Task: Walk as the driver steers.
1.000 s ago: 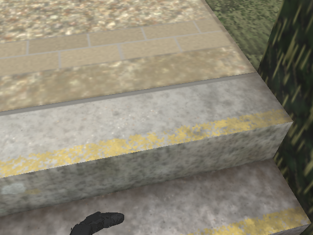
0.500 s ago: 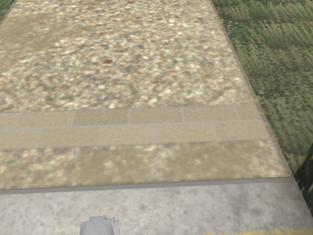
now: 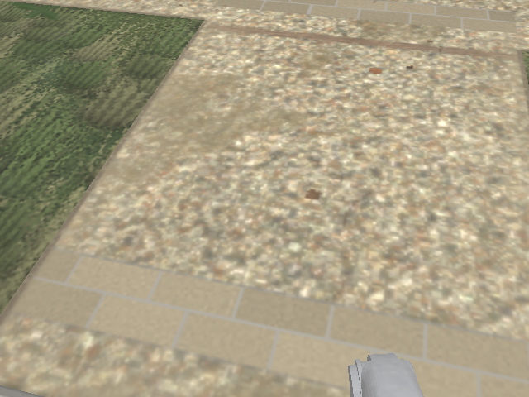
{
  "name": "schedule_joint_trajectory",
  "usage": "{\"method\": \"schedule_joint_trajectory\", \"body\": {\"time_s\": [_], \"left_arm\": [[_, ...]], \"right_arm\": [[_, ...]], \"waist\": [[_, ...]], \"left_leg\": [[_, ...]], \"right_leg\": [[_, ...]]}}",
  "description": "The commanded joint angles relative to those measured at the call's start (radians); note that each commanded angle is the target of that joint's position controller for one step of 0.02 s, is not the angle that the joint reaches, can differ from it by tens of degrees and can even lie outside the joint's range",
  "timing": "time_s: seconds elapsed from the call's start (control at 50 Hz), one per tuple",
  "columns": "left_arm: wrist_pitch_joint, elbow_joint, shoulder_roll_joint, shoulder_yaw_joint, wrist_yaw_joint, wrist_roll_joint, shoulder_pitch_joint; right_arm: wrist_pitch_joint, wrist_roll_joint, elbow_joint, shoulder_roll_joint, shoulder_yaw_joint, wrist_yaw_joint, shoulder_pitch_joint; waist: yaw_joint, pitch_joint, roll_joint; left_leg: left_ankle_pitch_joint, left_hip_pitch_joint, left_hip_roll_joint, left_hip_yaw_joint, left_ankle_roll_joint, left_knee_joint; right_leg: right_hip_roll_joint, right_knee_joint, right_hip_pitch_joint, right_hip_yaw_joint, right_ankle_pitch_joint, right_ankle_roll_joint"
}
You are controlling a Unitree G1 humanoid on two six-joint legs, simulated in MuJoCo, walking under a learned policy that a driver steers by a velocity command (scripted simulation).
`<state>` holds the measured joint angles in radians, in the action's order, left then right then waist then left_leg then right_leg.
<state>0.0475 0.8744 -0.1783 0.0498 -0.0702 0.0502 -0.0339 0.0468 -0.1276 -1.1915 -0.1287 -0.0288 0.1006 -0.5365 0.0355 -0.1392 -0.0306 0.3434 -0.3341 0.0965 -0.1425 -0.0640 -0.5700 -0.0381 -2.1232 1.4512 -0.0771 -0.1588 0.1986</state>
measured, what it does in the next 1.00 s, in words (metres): climbs: right foot 0.20 m higher, then left foot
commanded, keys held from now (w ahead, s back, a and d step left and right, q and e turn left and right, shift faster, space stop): w+q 0.32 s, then w+e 0.68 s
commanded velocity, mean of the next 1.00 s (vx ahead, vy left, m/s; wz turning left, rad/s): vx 0.50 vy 0.00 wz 0.05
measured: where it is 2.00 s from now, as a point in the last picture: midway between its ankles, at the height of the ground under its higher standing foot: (318, 214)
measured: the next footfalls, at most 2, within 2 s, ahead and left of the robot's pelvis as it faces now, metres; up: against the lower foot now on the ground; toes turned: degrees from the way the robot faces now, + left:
right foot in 0.12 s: +0.22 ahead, -0.15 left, +0.20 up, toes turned +4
left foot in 0.64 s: +0.36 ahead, +0.13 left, +0.20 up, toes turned +14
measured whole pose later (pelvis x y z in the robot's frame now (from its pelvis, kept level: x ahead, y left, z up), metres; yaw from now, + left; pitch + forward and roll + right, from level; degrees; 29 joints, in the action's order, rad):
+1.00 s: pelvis +0.46 +0.02 +0.20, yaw +1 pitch +4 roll +3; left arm 0.07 0.81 -0.17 -0.02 -0.10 0.04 -0.13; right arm 0.12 -0.07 -0.95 -0.15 0.06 0.01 -0.42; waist 0.07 -0.06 0.01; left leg 0.30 0.06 0.02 0.24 0.01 -0.19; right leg -0.08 -0.89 0.79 -0.01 0.00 0.07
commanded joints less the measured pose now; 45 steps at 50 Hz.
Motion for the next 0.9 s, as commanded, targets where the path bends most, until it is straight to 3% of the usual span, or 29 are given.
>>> {"method": "schedule_joint_trajectory", "body": {"time_s": [0.02,0.04,0.08,0.12,0.14,0.16,0.18,0.2,0.22,0.24,0.26,0.28,0.3,0.32,0.38,0.42,0.48,0.52,0.58,0.6,0.64,0.66,0.68,0.7,0.72,0.76,0.8,0.84,0.9], "left_arm": [[-0.022,-0.244,-0.091,0.009,0.018,0.006,0.351],[-0.022,-0.226,-0.053,0.009,0.014,0.013,0.277],[-0.026,-0.225,-0.119,-0.010,-0.002,0.014,0.180],[0.001,-0.214,-0.146,-0.031,0.004,-0.013,-0.009],[0.014,-0.169,-0.170,-0.043,0.018,-0.023,-0.190],[0.004,-0.136,-0.238,-0.061,0.042,0.001,-0.396],[0.006,-0.117,-0.284,-0.080,0.051,0.039,-0.482],[0.038,-0.093,-0.281,-0.078,0.040,0.000,-0.383],[0.039,-0.045,-0.233,-0.073,0.022,-0.020,-0.296],[0.038,-0.015,-0.148,-0.059,0.017,-0.033,-0.227],[0.048,0.002,-0.037,-0.038,0.022,-0.026,-0.178],[0.054,0.009,0.049,-0.016,0.030,-0.025,-0.105],[0.063,0.003,0.070,-0.009,0.041,-0.024,-0.051],[0.078,-0.001,0.044,-0.013,0.049,-0.024,-0.056],[0.104,-0.007,-0.090,-0.054,0.036,0.019,-0.085],[0.111,-0.033,-0.132,-0.058,0.029,0.038,-0.062],[0.125,-0.024,-0.128,-0.056,0.011,0.013,-0.163],[0.129,0.001,-0.170,-0.080,-0.002,-0.006,-0.260],[0.098,0.037,-0.173,-0.101,0.000,-0.032,-0.349],[0.088,0.032,-0.215,-0.118,-0.001,-0.027,-0.343],[0.081,0.007,-0.164,-0.120,0.010,-0.016,-0.328],[0.088,-0.014,-0.054,-0.095,0.023,-0.015,-0.425],[0.106,-0.066,0.017,-0.072,0.012,-0.020,-0.463],[0.100,-0.083,-0.039,-0.086,-0.021,-0.033,-0.266],[0.099,-0.079,-0.060,-0.096,-0.021,-0.038,-0.218],[0.093,-0.061,-0.077,-0.106,-0.010,-0.008,-0.272],[0.072,-0.075,-0.025,-0.089,-0.018,0.003,-0.240],[0.063,-0.090,-0.021,-0.085,-0.023,-0.010,-0.219],[0.061,-0.120,-0.014,-0.081,-0.028,-0.011,-0.119]], "right_arm": [[0.022,0.044,0.139,-0.183,0.021,0.034,0.161],[0.047,0.078,0.176,-0.191,0.014,0.043,0.159],[0.076,0.105,0.189,-0.296,0.038,0.051,0.082],[0.095,0.107,0.186,-0.363,0.088,0.040,0.069],[0.099,0.074,0.188,-0.275,0.089,0.038,0.044],[0.090,0.043,0.235,-0.186,0.069,0.042,0.073],[0.059,0.049,0.233,-0.147,0.075,0.042,0.187],[0.057,0.070,0.230,-0.135,0.071,0.038,0.209],[0.055,0.083,0.210,-0.138,0.072,0.036,0.182],[0.060,0.085,0.246,-0.135,0.073,0.026,0.219],[0.056,0.075,0.284,-0.111,0.057,0.018,0.257],[0.045,0.073,0.285,-0.099,0.050,0.009,0.264],[0.036,0.080,0.275,-0.100,0.051,0.002,0.246],[0.038,0.081,0.286,-0.123,0.052,0.008,0.269],[0.049,0.089,0.368,-0.223,0.082,0.016,0.445],[0.047,0.061,0.408,-0.244,0.096,0.012,0.470],[0.041,0.058,0.462,-0.196,0.093,-0.013,0.536],[0.020,0.078,0.528,-0.186,0.095,-0.035,0.634],[0.024,0.068,0.587,-0.173,0.103,-0.048,0.677],[0.027,0.072,0.588,-0.184,0.107,-0.052,0.640],[0.058,0.084,0.541,-0.241,0.138,-0.069,0.474],[0.068,0.065,0.515,-0.283,0.150,-0.081,0.347],[0.062,0.069,0.481,-0.307,0.156,-0.099,0.139],[0.068,0.054,0.420,-0.312,0.173,-0.113,0.048],[0.071,0.060,0.390,-0.311,0.177,-0.114,0.094],[0.061,0.062,0.405,-0.184,0.144,-0.110,0.214],[0.058,0.066,0.419,-0.107,0.119,-0.114,0.305],[0.067,0.055,0.416,-0.075,0.110,-0.119,0.329],[0.083,0.041,0.386,-0.102,0.105,-0.117,0.324]], "waist": [[-0.039,0.045,-0.029],[-0.061,0.084,-0.101],[-0.094,-0.001,-0.142],[-0.135,-0.144,-0.190],[-0.152,-0.299,-0.022],[-0.214,-0.406,0.207],[-0.303,-0.275,0.407],[-0.223,-0.075,0.370],[-0.143,0.061,0.307],[-0.081,0.100,0.111],[-0.041,0.105,0.021],[0.009,0.118,0.024],[0.036,0.137,0.043],[0.039,0.139,0.031],[-0.020,0.132,0.068],[-0.001,0.118,0.095],[-0.026,0.137,0.077],[-0.065,0.155,0.091],[-0.083,0.150,0.091],[-0.064,0.148,0.098],[-0.001,0.015,0.073],[-0.011,-0.195,-0.077],[0.065,-0.309,-0.274],[0.156,-0.072,-0.187],[0.125,0.091,-0.096],[0.031,0.101,-0.030],[-0.026,0.058,-0.030],[-0.029,0.057,-0.008],[-0.034,0.104,0.009]], "left_leg": [[-0.043,-0.551,-0.188,-0.199,-0.223,0.547],[-0.192,-0.513,-0.242,-0.241,-0.262,0.551],[-1.039,-0.062,-0.310,-0.194,-0.261,0.393],[-1.669,0.220,-0.325,-0.120,-0.195,0.170],[-1.597,-0.018,-0.238,-0.101,-0.143,-0.063],[-1.058,-0.302,-0.118,-0.120,-0.123,-0.350],[-0.318,-0.558,0.022,-0.161,-0.071,-0.993],[-0.348,-0.765,-0.028,-0.175,-0.090,-1.304],[-0.338,-0.785,-0.034,-0.110,-0.099,-1.415],[-0.286,-0.776,-0.044,-0.083,-0.100,-1.364],[-0.280,-0.760,-0.074,-0.090,-0.096,-1.317],[-0.261,-0.748,-0.106,-0.088,-0.089,-1.287],[-0.225,-0.748,-0.111,-0.091,-0.082,-1.248],[-0.227,-0.748,-0.126,-0.042,-0.068,-1.166],[-0.285,-0.616,-0.153,0.087,-0.029,-0.898],[-0.295,-0.434,-0.187,0.122,-0.016,-0.811],[-0.339,-0.297,-0.192,0.153,-0.006,-0.469],[-0.221,-0.297,-0.158,0.182,0.028,-0.288],[-0.099,-0.333,-0.132,0.178,0.034,-0.033],[-0.132,-0.277,-0.126,0.177,0.017,0.040],[-0.321,0.114,-0.120,0.164,-0.063,0.063],[-0.604,0.515,-0.236,0.103,-0.192,-0.069],[-0.509,0.865,-0.458,-0.339,-0.392,0.109],[-0.364,0.773,-0.497,-0.485,-0.324,0.277],[-0.251,0.579,-0.481,-0.316,-0.226,0.262],[-0.288,0.365,-0.448,-0.132,-0.185,0.304],[-0.419,0.275,-0.426,-0.017,-0.178,0.338],[-0.480,0.282,-0.401,0.083,-0.179,0.379],[-0.535,0.253,-0.346,0.230,-0.148,0.436]], "right_leg": [[-0.031,0.524,-0.639,0.141,-0.221,-0.077],[0.010,0.500,-0.703,0.187,-0.290,-0.126],[0.085,0.701,-0.617,0.227,-0.416,-0.133],[0.100,0.821,-0.712,0.130,-0.299,-0.080],[0.009,0.907,-1.037,-0.152,-0.179,0.037],[-0.150,1.236,-1.304,-0.580,-0.386,0.139],[-0.274,1.545,-1.220,-0.956,-0.664,0.208],[-0.262,1.587,-1.069,-0.910,-0.968,0.147],[-0.259,1.582,-0.964,-0.739,-0.881,0.127],[-0.258,1.563,-0.959,-0.554,-0.753,0.097],[-0.249,1.567,-0.937,-0.458,-0.643,0.079],[-0.239,1.598,-0.892,-0.415,-0.565,0.047],[-0.208,1.626,-0.869,-0.325,-0.515,0.023],[-0.193,1.646,-0.881,-0.224,-0.454,0.017],[-0.141,1.763,-0.870,-0.008,-0.332,-0.012],[-0.149,1.844,-0.864,0.037,-0.203,-0.035],[-0.165,1.880,-1.016,0.080,-0.068,-0.022],[-0.193,1.883,-1.220,0.038,0.043,0.019],[-0.257,1.841,-1.535,-0.049,0.233,0.051],[-0.263,1.802,-1.575,-0.046,0.355,0.050],[-0.149,1.590,-1.448,0.048,0.508,-0.024],[-0.056,1.379,-1.218,0.099,0.274,-0.088],[0.089,1.145,-0.834,0.088,-0.275,-0.165],[0.095,0.901,-0.570,0.009,-0.371,-0.155],[0.033,0.722,-0.499,-0.033,-0.253,-0.120],[-0.019,0.720,-0.587,-0.073,-0.071,-0.079],[-0.034,0.640,-0.626,-0.052,-0.044,-0.091],[-0.031,0.654,-0.567,-0.052,-0.017,-0.110],[-0.058,0.907,-0.553,-0.002,0.116,-0.127]]}}
Keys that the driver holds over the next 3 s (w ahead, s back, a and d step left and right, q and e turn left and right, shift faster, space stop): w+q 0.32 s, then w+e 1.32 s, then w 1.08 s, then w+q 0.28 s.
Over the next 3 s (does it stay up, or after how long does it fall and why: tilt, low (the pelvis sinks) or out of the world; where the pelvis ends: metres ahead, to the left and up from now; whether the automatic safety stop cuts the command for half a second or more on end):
stays up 1.42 -0.37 0.21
